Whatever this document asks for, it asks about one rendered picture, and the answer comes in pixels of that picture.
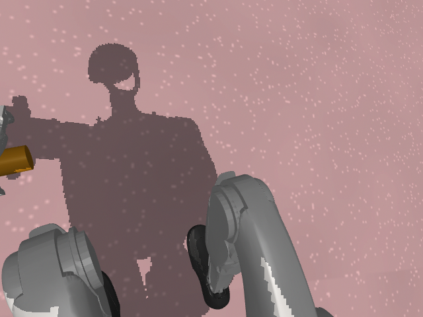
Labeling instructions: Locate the left robot hand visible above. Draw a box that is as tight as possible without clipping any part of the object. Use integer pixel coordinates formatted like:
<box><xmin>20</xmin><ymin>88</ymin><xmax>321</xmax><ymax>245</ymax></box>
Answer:
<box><xmin>0</xmin><ymin>105</ymin><xmax>15</xmax><ymax>196</ymax></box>

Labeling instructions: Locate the left robot foot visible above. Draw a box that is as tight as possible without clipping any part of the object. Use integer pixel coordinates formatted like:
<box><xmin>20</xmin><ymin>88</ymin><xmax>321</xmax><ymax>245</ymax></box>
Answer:
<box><xmin>101</xmin><ymin>271</ymin><xmax>120</xmax><ymax>317</ymax></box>

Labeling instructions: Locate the can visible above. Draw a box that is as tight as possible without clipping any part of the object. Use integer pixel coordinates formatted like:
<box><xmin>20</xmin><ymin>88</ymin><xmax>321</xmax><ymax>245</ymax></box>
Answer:
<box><xmin>0</xmin><ymin>145</ymin><xmax>34</xmax><ymax>176</ymax></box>

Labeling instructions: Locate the right robot foot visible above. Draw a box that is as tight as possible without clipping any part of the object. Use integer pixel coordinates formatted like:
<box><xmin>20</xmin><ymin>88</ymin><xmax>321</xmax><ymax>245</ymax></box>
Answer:
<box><xmin>186</xmin><ymin>225</ymin><xmax>230</xmax><ymax>310</ymax></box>

